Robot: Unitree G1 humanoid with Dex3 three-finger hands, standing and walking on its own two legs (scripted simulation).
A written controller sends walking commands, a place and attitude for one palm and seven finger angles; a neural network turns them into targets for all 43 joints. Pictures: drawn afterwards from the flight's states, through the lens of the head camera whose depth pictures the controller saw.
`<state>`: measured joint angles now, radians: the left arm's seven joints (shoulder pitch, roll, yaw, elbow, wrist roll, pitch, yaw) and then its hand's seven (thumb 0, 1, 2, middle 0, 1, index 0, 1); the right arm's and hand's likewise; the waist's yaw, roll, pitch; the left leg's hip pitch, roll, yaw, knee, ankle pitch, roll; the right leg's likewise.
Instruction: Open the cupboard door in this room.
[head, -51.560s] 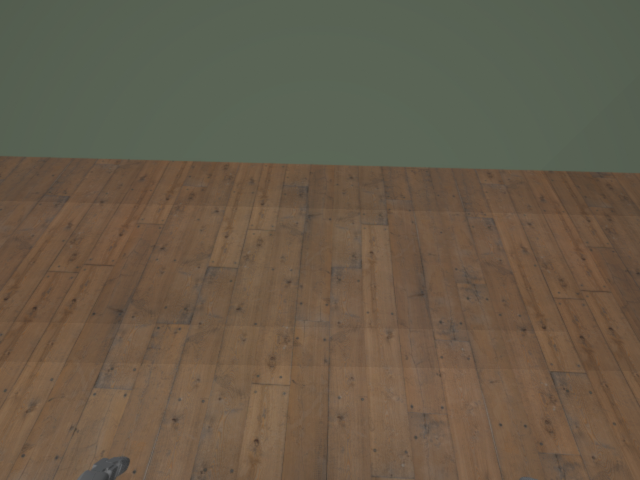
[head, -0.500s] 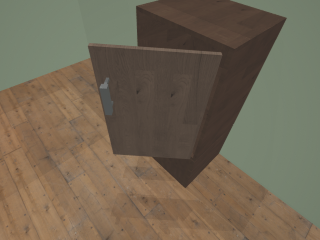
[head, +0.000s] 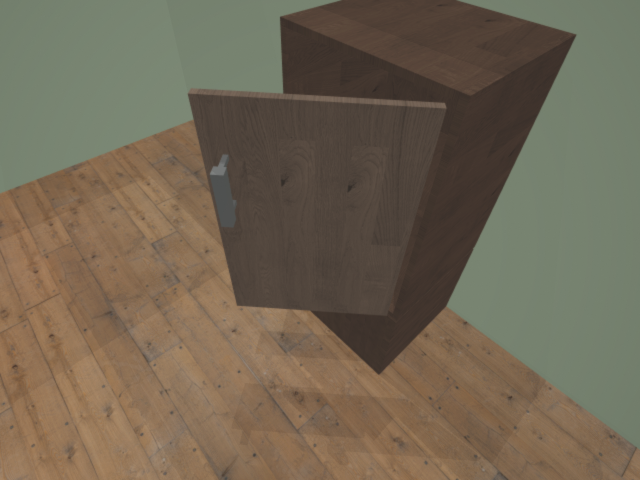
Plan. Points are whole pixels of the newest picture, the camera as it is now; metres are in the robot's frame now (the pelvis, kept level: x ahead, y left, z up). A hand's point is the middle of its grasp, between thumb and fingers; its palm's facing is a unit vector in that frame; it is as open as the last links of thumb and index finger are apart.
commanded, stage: look again from close up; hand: left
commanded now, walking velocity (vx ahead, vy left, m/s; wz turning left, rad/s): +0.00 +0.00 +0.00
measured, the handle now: (226, 190) +0.58 +0.21 +0.02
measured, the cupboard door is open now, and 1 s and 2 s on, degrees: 43 43 43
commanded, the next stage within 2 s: shuffle to correct the standing spot in 0.48 s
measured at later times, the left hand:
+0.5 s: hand out of the picture +0.00 +0.22 -0.18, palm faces +0.04 -0.98 -0.20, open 7.4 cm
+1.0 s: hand out of the picture -0.01 +0.20 -0.18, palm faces +0.01 -0.98 -0.19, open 7.4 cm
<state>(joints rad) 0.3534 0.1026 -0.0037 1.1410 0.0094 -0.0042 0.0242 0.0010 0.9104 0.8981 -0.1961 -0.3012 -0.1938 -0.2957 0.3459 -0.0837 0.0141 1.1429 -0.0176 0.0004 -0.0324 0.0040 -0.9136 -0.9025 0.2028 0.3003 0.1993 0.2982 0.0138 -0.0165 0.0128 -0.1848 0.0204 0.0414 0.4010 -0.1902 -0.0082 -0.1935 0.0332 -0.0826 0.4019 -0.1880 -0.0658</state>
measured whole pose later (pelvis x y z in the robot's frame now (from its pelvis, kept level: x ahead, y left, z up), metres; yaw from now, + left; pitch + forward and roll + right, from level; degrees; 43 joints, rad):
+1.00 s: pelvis +0.03 +0.04 -0.01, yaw +0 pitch +0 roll +0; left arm 0.38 0.13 -0.02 1.11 0.02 -0.01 0.03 0.00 0.91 0.90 -0.20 -0.30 -0.20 -0.30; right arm 0.32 -0.17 0.01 1.04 -0.02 -0.01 -0.02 0.01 -0.93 -0.90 0.20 0.30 0.20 0.30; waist 0.00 0.04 -0.02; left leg -0.24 -0.03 0.05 0.55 -0.31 0.05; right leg -0.24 -0.01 -0.06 0.54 -0.29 -0.01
